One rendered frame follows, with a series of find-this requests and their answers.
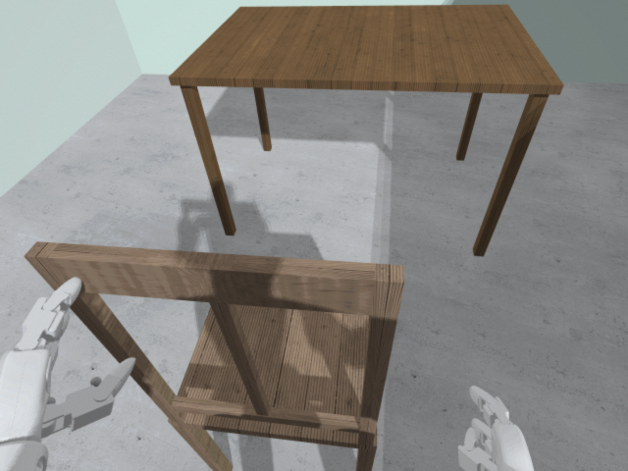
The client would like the robot left hand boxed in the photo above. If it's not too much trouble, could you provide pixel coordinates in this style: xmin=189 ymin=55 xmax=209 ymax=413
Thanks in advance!
xmin=0 ymin=277 xmax=135 ymax=444

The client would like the table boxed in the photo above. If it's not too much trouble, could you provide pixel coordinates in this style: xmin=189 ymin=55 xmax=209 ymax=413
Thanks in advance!
xmin=169 ymin=5 xmax=564 ymax=256

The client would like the robot right hand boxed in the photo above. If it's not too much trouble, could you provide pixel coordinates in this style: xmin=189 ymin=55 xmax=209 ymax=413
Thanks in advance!
xmin=458 ymin=386 xmax=534 ymax=471

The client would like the chair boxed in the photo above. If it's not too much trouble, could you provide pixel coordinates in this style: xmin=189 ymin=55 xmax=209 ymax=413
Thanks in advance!
xmin=24 ymin=241 xmax=404 ymax=471

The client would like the robot left forearm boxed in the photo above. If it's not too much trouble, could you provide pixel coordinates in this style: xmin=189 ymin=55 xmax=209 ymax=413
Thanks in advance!
xmin=0 ymin=441 xmax=48 ymax=471

